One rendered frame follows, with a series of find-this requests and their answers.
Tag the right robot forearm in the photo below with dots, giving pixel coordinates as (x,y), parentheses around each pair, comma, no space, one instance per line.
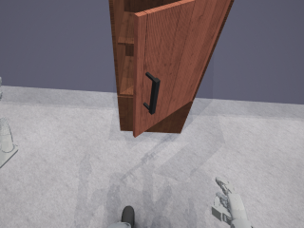
(241,223)

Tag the cupboard door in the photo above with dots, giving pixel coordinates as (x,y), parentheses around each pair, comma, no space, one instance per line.
(173,43)

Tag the robot left hand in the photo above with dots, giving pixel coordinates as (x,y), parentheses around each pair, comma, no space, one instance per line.
(7,148)

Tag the handle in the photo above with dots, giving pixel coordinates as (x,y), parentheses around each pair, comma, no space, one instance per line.
(154,93)

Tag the robot right hand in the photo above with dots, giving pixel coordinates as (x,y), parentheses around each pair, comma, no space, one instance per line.
(232,206)

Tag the robot left foot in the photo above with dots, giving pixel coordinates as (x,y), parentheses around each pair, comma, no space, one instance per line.
(128,215)

